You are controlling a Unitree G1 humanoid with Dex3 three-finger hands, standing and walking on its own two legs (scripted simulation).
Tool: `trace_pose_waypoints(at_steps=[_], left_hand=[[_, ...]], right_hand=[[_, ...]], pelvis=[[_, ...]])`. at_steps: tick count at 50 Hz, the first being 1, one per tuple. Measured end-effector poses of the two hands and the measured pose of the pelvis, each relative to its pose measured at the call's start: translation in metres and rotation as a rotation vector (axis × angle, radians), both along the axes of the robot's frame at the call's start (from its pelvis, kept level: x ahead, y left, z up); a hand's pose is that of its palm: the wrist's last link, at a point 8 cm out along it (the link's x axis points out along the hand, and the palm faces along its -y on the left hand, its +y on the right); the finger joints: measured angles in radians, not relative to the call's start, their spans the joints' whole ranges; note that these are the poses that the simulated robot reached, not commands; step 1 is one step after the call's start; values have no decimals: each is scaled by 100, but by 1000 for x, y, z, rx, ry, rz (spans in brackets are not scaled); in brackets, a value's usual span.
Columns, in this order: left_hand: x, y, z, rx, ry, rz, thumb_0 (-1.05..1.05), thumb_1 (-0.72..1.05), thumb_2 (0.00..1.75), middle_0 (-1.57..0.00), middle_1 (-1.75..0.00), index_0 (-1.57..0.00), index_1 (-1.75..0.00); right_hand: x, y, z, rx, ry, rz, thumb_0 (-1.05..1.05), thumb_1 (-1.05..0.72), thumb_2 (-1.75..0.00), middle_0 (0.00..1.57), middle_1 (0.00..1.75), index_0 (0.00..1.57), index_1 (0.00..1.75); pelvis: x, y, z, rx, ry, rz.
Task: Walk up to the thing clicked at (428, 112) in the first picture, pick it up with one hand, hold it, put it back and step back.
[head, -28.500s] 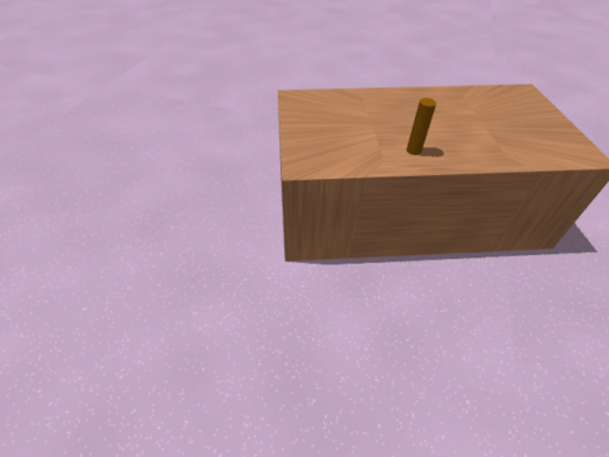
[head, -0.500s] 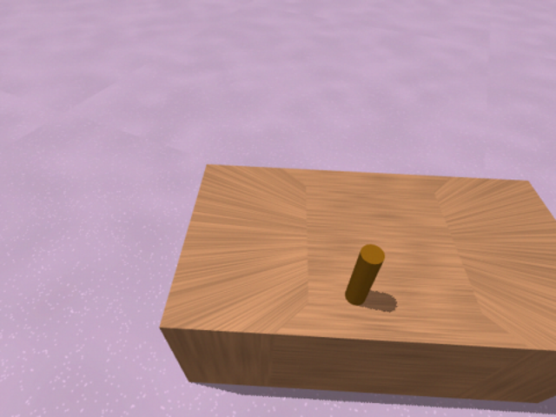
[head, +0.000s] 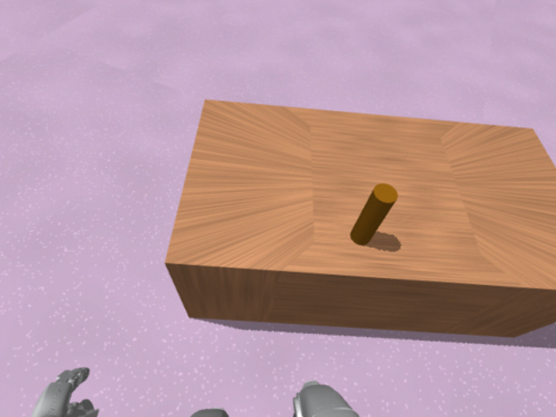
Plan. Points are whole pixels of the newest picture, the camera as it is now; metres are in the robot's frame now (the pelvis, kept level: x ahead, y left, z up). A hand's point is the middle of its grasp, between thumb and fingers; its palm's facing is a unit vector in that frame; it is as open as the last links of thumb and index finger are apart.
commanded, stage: step back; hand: right
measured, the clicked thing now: (371, 216) +0.55 -0.26 -0.20
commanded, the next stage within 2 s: none
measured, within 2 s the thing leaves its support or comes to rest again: neither
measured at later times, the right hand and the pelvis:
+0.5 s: hand out of the picture +0.00 -0.28 -0.14, palm faces +0.04 +0.93 -0.35, open 7.4 cm; pelvis -0.09 -0.01 +0.02, yaw -4 degrees
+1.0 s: hand out of the picture -0.12 -0.26 -0.11, palm faces -0.04 +0.89 -0.45, open 7.4 cm; pelvis -0.24 +0.00 +0.01, yaw -2 degrees
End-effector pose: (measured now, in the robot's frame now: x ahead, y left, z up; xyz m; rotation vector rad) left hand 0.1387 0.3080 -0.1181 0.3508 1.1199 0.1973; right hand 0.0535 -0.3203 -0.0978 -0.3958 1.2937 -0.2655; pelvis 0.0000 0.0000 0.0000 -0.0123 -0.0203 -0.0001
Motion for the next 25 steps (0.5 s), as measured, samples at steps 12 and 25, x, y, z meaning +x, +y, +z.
trace_pose_waypoints(at_steps=[12, 25], left_hand=[[-40, -6, 8, -5, 47, -55, 1, 90, 90, -20, -30, -20, -30], [-114, -26, 38, 31, 17, -33, 1, 90, 90, -20, -30, -20, -30]], right_hand=[[-39, 13, 9, 3, -57, -30, 1, -90, -89, 21, 30, 20, 30], [-68, -4, -6, 80, -125, -23, 1, -90, -89, 21, 30, 20, 30]], pelvis=[[-37, 4, 12, 2, 3, -51], [-91, -14, 16, 47, -17, -65]])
